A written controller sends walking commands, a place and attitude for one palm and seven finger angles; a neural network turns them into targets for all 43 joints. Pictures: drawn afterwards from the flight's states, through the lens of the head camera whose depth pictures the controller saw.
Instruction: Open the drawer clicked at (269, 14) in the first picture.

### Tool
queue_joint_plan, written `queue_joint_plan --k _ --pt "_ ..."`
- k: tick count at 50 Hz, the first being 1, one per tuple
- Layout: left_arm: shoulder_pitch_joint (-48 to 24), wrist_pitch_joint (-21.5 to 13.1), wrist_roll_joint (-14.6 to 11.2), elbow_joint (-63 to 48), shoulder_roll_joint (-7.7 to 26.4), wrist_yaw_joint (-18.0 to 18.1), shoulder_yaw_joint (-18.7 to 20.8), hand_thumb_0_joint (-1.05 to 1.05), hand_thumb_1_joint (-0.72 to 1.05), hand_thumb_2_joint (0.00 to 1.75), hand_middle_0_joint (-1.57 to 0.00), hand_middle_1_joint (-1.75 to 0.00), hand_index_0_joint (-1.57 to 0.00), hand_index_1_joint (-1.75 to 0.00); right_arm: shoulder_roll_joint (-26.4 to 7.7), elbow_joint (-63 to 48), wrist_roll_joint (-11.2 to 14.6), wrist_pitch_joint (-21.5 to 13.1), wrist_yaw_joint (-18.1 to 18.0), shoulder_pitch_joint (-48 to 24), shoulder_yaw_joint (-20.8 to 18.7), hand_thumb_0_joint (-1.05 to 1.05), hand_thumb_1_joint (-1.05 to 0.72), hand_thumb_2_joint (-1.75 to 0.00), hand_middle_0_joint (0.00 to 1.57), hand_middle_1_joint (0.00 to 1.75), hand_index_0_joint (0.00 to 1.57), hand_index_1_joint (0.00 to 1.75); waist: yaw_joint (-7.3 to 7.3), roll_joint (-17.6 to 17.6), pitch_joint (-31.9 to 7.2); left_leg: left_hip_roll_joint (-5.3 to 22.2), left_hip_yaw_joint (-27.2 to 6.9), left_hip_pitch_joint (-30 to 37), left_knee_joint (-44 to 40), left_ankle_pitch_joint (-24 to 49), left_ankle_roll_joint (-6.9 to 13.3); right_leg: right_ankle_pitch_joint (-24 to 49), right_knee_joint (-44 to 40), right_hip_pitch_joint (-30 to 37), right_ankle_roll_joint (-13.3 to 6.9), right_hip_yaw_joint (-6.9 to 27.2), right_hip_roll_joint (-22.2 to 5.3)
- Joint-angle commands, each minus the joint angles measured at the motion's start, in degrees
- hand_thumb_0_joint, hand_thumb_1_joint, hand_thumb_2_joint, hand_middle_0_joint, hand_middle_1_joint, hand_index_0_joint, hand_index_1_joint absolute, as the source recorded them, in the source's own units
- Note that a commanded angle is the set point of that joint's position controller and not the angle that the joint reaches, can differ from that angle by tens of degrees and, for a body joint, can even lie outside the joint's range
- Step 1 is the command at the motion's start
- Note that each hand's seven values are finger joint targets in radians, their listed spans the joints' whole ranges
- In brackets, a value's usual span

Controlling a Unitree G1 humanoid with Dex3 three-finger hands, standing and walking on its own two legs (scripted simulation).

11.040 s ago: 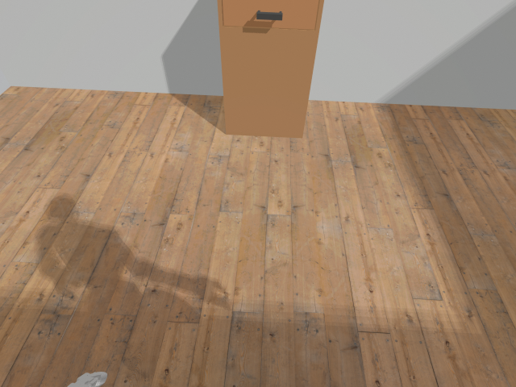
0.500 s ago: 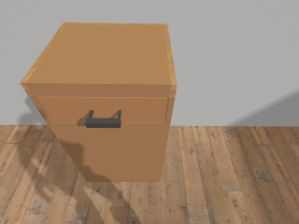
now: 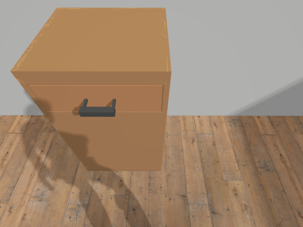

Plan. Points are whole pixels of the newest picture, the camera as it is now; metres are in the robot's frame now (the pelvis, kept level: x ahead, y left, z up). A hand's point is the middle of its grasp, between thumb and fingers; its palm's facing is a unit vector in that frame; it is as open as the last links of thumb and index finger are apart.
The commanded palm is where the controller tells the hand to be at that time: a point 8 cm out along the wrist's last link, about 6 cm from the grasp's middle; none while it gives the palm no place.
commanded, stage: come to a stop and stand still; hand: left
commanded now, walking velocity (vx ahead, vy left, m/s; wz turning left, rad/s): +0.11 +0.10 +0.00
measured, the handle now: (98, 106) +0.49 +0.22 -0.03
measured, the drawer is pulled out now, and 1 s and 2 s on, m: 0.00 0.00 0.00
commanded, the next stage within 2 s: look again from close up in 0.90 s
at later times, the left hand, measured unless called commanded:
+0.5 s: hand out of the picture -0.03 +0.15 -0.17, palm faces +0.10 -0.99 -0.13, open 7.4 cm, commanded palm none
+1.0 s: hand out of the picture +0.00 +0.14 -0.17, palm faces +0.09 -0.98 -0.15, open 7.4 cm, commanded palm none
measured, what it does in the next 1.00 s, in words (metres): stands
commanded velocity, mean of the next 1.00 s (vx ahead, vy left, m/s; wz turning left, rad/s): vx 0.03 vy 0.02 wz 0.00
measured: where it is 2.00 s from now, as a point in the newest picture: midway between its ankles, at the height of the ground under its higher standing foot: outside the picture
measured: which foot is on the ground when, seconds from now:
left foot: down 0.00-1.00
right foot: down 0.00-1.00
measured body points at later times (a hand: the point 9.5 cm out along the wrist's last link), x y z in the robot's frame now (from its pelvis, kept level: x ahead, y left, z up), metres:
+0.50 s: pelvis +0.01 +0.00 +0.00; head +0.02 +0.01 +0.45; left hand -0.03 +0.20 -0.16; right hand -0.01 -0.20 -0.16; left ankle -0.03 +0.10 -0.74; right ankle -0.01 -0.09 -0.74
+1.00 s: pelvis +0.03 -0.01 +0.00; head +0.05 -0.01 +0.45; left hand +0.00 +0.19 -0.16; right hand +0.02 -0.21 -0.16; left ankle -0.03 +0.10 -0.74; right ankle -0.01 -0.09 -0.74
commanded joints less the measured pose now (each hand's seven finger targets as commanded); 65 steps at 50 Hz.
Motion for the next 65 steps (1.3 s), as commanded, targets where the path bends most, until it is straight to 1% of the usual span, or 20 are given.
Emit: queue_joint_plan --k 1,3,6,10,14,15,16,18,21,25,39,49,50,51,52,53,55,58,62,65 --pt "6.1 -1.2 0.3 -1.6 5.8 0.3 1.1 0.00 0.90 0.90 -0.20 -0.30 -0.20 -0.30 -4.7 -3.1 0.1 -0.6 0.3 2.7 -1.1 0.00 -0.90 -0.90 0.20 0.30 0.20 0.30 0.51 -2.2 -7.5 4.5 -4.2 -1.4 0.6 7.7 2.3 13.6 -7.2 3.7 -1.3 8.5 -7.3" --pt "4.6 -1.6 0.2 -1.4 7.2 0.1 0.9 0.00 0.90 0.90 -0.20 -0.30 -0.20 -0.30 -2.9 -2.8 -0.1 0.3 0.8 2.9 -0.6 0.00 -0.90 -0.90 0.20 0.30 0.20 0.30 -0.30 -8.6 -5.4 1.1 -1.8 -1.4 2.8 -4.9 0.5 2.3 -14.7 -0.3 -3.7 13.2 -11.7" --pt "3.2 -1.6 0.3 -1.7 7.5 -0.2 1.0 0.00 0.90 0.90 -0.20 -0.30 -0.20 -0.30 -3.4 -1.6 -0.6 0.5 1.5 2.7 -0.4 0.00 -0.90 -0.90 0.20 0.30 0.20 0.30 0.31 -7.8 0.8 1.5 -2.0 -3.5 6.9 -5.4 0.9 -13.4 -21.4 -5.2 -4.6 15.6 -12.2" --pt "4.6 -1.7 0.5 -1.4 7.7 -0.4 1.6 0.00 0.90 0.90 -0.20 -0.30 -0.20 -0.30 -3.6 -0.8 -0.8 0.1 1.9 4.3 -0.3 0.00 -0.90 -0.90 0.20 0.30 0.20 0.30 0.81 -5.8 4.0 1.7 -1.4 -5.7 9.8 -6.9 1.5 -18.6 -23.3 -6.3 -6.1 15.9 -12.9" --pt "4.3 -1.8 0.4 -1.2 6.6 -0.4 1.7 0.00 0.90 0.90 -0.20 -0.30 -0.20 -0.30 -2.4 0.4 -0.5 -0.8 1.7 9.1 0.3 0.00 -0.90 -0.90 0.20 0.30 0.20 0.30 -1.02 -1.1 3.2 2.2 -1.6 1.6 -0.5 -2.8 1.9 -12.0 -18.1 -8.5 -5.6 10.7 -10.3" --pt "4.4 -1.8 0.3 -1.0 5.4 -0.5 1.4 0.00 0.90 0.90 -0.20 -0.30 -0.20 -0.30 -2.6 1.0 -0.5 -1.2 1.5 10.4 0.5 0.00 -0.90 -0.90 0.20 0.30 0.20 0.30 -1.11 2.2 3.1 3.0 -3.5 3.1 -4.2 -0.6 2.3 -7.2 -13.6 -8.5 -4.6 8.1 -7.3" --pt "5.4 -1.9 0.1 -0.8 3.7 -0.6 0.9 0.00 0.90 0.90 -0.20 -0.30 -0.20 -0.30 -3.7 1.4 -0.7 -1.7 1.1 11.2 0.5 0.00 -0.90 -0.90 0.20 0.30 0.20 0.30 -0.61 6.4 2.4 6.2 -7.0 2.9 -6.1 3.3 3.4 -2.5 -9.1 -7.4 -3.3 4.7 -3.9" --pt "6.1 -1.7 0.2 -0.1 2.0 -0.5 0.5 0.00 0.90 0.90 -0.20 -0.30 -0.20 -0.30 -5.3 1.1 -0.5 -2.1 0.5 10.1 0.4 0.00 -0.90 -0.90 0.20 0.30 0.20 0.30 0.52 15.1 1.2 10.9 -12.3 -0.9 -11.8 5.4 6.2 -1.0 -4.2 -2.5 -1.0 -0.7 -1.4" --pt "7.7 -2.0 0.1 2.1 1.7 -0.7 -0.1 0.00 0.90 0.90 -0.20 -0.30 -0.20 -0.30 -4.2 0.3 -0.1 -2.4 -0.3 7.9 1.0 0.00 -0.90 -0.90 0.20 0.30 0.20 0.30 1.71 7.5 0.5 9.1 -8.9 -1.8 -9.0 11.3 5.9 4.5 -6.9 2.3 -0.7 1.0 -2.7" --pt "8.8 -2.4 -0.2 3.9 1.6 -0.5 -0.4 0.00 0.90 0.90 -0.20 -0.30 -0.20 -0.30 -3.4 1.4 0.0 -2.7 -0.5 9.3 1.1 0.00 -0.90 -0.90 0.20 0.30 0.20 0.30 1.00 -0.1 -3.0 6.6 -5.7 1.8 -5.8 14.9 3.8 13.9 -8.2 5.1 -1.1 3.0 -5.0" --pt "9.4 -2.4 -0.2 4.9 0.7 0.5 -0.5 0.00 0.90 0.90 -0.20 -0.30 -0.20 -0.30 -1.3 4.4 0.0 -2.7 -0.8 10.3 1.5 0.00 -0.90 -0.90 0.20 0.30 0.20 0.30 0.47 0.4 -0.9 6.2 -4.8 4.0 -6.1 20.6 3.1 20.3 -8.3 5.3 -1.1 3.1 -5.3" --pt "9.5 -2.4 -0.3 5.1 1.1 0.5 -0.5 0.00 0.90 0.90 -0.20 -0.30 -0.20 -0.30 -1.4 4.3 0.0 -2.4 -0.9 9.6 1.6 0.00 -0.90 -0.90 0.20 0.30 0.20 0.30 0.41 1.1 -0.7 6.0 -4.5 4.5 -6.3 18.7 2.7 21.9 -9.4 6.0 -1.3 3.6 -5.4" --pt "12.1 -4.2 0.6 6.5 5.1 2.7 -0.3 0.00 0.90 0.90 -0.20 -0.30 -0.20 -0.30 -5.5 -0.7 1.0 -2.7 0.3 2.2 0.5 0.00 -0.90 -0.90 0.20 0.30 0.20 0.30 2.25 -2.8 1.8 5.9 -2.0 -2.5 8.0 20.9 0.5 48.2 -9.4 3.2 1.5 7.1 -8.5" --pt "11.8 -4.6 0.3 3.9 6.2 2.4 0.3 0.00 0.90 0.90 -0.20 -0.30 -0.20 -0.30 -2.3 -3.1 0.5 -2.1 0.6 4.3 0.6 0.00 -0.90 -0.90 0.20 0.30 0.20 0.30 -0.25 -3.3 -1.8 3.0 -3.2 -4.6 8.9 -2.2 1.2 53.3 -8.3 7.8 -0.7 9.2 -11.8" --pt "9.7 -4.8 0.3 3.4 5.2 1.9 -0.3 0.00 0.90 0.90 -0.20 -0.30 -0.20 -0.30 -1.3 -2.9 0.4 -1.9 0.4 4.8 0.4 0.00 -0.90 -0.90 0.20 0.30 0.20 0.30 -1.20 -1.2 -2.3 2.9 -2.9 -4.9 7.6 -7.0 1.4 53.5 -7.7 8.1 -2.5 8.6 -12.4" --pt "8.4 -5.0 0.1 3.1 6.1 1.6 -0.4 0.00 0.90 0.90 -0.20 -0.30 -0.20 -0.30 -0.6 -1.9 0.5 -1.7 0.7 6.8 0.7 0.00 -0.90 -0.90 0.20 0.30 0.20 0.30 -1.68 -0.1 -6.0 2.9 -1.6 -2.0 4.9 -5.1 1.1 49.0 -6.8 8.8 -3.9 7.7 -11.8" --pt "7.0 -4.6 -0.3 1.8 5.0 1.2 -0.6 0.00 0.90 0.90 -0.20 -0.30 -0.20 -0.30 -2.2 -1.4 0.3 -1.9 0.9 8.9 0.5 0.00 -0.90 -0.90 0.20 0.30 0.20 0.30 -2.35 -0.6 -9.9 3.2 -3.3 1.8 1.1 3.1 1.4 35.1 -4.9 8.7 -3.5 5.9 -8.5" --pt "6.1 -3.6 -0.4 1.4 3.6 1.0 -0.8 0.00 0.90 0.90 -0.20 -0.30 -0.20 -0.30 -3.9 -1.1 0.2 -2.3 0.4 8.3 0.5 0.00 -0.90 -0.90 0.20 0.30 0.20 0.30 -1.32 5.4 -5.7 5.9 -5.2 2.1 -0.2 16.2 2.6 22.4 -4.5 5.2 -2.1 4.3 -5.2" --pt "5.6 -2.5 -0.4 1.7 3.5 0.5 -1.0 0.00 0.90 0.90 -0.20 -0.30 -0.20 -0.30 -4.9 -1.7 0.1 -2.0 0.3 6.7 1.0 0.00 -0.90 -0.90 0.20 0.30 0.20 0.30 -0.69 1.1 1.0 5.6 -6.3 -1.3 -3.2 8.9 3.1 12.0 -6.9 2.7 -1.7 4.4 -4.2" --pt "5.2 -2.1 -0.4 1.6 3.9 0.3 -1.2 0.00 0.90 0.90 -0.20 -0.30 -0.20 -0.30 -5.4 -1.3 0.0 -1.9 0.4 6.8 1.3 0.00 -0.90 -0.90 0.20 0.30 0.20 0.30 -0.40 1.4 2.6 5.5 -6.7 -2.2 -5.3 5.5 3.5 7.2 -7.6 2.0 -1.3 4.4 -3.8"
